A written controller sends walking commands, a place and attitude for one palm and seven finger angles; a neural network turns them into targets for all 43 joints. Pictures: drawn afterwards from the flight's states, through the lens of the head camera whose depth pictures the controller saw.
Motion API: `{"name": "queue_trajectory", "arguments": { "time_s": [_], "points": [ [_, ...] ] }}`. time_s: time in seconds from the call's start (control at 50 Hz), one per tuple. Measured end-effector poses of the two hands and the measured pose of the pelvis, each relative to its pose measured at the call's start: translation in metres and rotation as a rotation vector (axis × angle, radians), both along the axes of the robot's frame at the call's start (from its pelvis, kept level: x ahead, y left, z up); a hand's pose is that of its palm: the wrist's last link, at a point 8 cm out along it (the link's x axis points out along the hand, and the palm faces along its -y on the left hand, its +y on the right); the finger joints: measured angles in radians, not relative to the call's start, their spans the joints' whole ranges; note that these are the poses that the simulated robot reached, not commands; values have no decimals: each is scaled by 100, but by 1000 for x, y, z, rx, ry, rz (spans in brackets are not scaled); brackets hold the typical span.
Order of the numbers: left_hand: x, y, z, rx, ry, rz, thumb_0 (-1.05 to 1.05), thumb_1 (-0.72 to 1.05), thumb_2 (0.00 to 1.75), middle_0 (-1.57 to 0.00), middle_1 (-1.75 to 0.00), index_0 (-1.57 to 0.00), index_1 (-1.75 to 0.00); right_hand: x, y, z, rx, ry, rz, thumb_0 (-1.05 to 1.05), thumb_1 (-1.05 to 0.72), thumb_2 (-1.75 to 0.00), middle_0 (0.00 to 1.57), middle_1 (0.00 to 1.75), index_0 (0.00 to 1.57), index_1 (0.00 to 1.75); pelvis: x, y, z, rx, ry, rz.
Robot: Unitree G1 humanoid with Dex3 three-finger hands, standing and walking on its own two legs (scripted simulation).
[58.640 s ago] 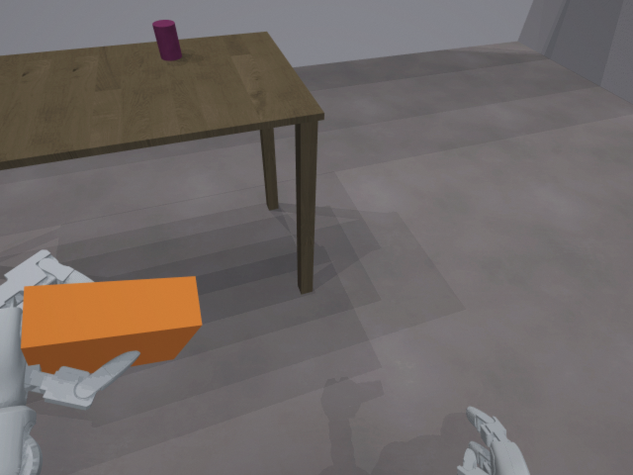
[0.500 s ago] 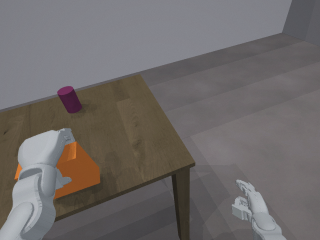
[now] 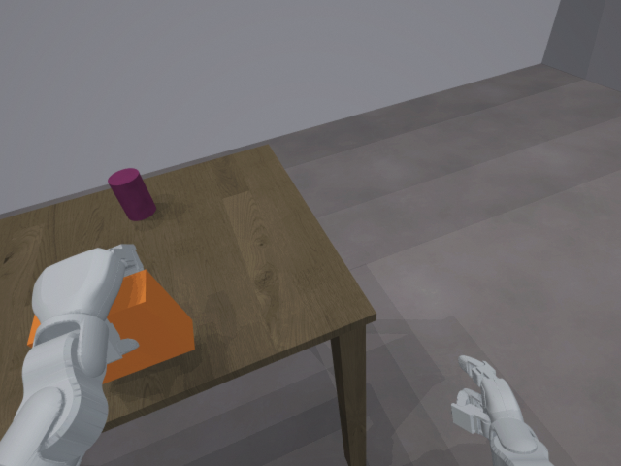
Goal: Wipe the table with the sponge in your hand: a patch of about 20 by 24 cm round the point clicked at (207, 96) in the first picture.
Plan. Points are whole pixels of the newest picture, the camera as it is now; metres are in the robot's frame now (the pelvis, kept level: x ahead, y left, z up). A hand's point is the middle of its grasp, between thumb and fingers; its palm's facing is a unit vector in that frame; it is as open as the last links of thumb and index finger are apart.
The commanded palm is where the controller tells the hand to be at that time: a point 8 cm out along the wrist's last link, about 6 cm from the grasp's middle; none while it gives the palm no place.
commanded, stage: lower the sponge onto the table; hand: left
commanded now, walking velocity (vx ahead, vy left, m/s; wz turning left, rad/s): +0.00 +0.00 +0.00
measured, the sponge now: (131, 338) +0.23 +0.29 +0.07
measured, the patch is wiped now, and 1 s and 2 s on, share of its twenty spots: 0.00 0.05 0.10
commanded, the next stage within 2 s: wipe forward along the first lane in 1.16 s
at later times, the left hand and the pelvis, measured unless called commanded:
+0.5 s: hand (117, 318) +0.23 +0.28 +0.11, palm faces +0.05 -0.11 -0.99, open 9.2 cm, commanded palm +0.20 +0.28 +0.19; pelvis +0.01 +0.00 +0.00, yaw +0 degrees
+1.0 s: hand (114, 323) +0.23 +0.29 +0.11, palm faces +0.06 -0.09 -0.99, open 9.2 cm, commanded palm +0.20 +0.29 +0.16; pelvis +0.01 +0.00 +0.00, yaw +0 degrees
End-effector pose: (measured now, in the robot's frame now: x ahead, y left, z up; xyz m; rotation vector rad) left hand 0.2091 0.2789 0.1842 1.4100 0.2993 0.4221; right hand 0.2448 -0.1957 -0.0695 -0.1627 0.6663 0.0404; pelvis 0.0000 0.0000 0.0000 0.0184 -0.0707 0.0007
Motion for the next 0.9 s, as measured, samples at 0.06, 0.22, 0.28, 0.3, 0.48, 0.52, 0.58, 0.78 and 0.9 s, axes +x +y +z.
{"name": "queue_trajectory", "arguments": {
  "time_s": [0.06,0.22,0.28,0.3,0.48,0.52,0.58,0.78,0.9],
  "points": [
    [1,0,-3,3,17,1,0,-47,108,-83,-142,-84,-143,0,-2,-1,-5,2,-3,1,-91,-90,20,30,20,30,0,-1,0,0,0,3],
    [5,-2,-4,13,21,-13,-1,-47,108,-83,-142,-84,-143,1,-5,-2,-6,1,-6,1,-91,-90,20,30,20,30,2,-2,0,1,2,0],
    [4,-2,-2,11,12,-14,0,-47,108,-83,-142,-84,-143,2,-5,-1,0,-1,-7,1,-91,-90,20,30,20,30,3,-3,0,1,4,-4],
    [3,-2,-2,11,11,-10,0,-47,107,-83,-142,-84,-143,2,-5,-1,2,-2,-8,1,-91,-90,20,30,20,30,4,-3,0,1,4,-4],
    [0,1,-16,-1,57,10,0,-47,107,-83,-142,-84,-143,4,-9,-2,-9,1,-8,1,-91,-90,20,30,20,30,5,-4,-1,1,7,-1],
    [-1,-1,-18,-1,58,1,0,-47,107,-83,-142,-84,-143,4,-9,-2,-11,0,-9,1,-91,-90,20,30,20,30,6,-5,-1,1,6,-1],
    [-2,-1,-20,3,58,-8,0,-47,107,-83,-142,-84,-143,3,-10,-3,-17,6,-10,1,-91,-90,20,30,20,30,7,-5,-1,1,6,0],
    [-2,4,-21,11,51,17,0,-47,107,-83,-143,-84,-143,1,-12,-5,-15,18,-19,1,-91,-90,20,30,20,30,9,-5,-1,-1,12,2],
    [-2,5,-24,9,58,13,0,-47,108,-82,-143,-83,-143,-1,-14,-6,-17,23,-27,1,-91,-90,20,30,20,30,9,-5,-1,-1,15,-2]
  ]
}}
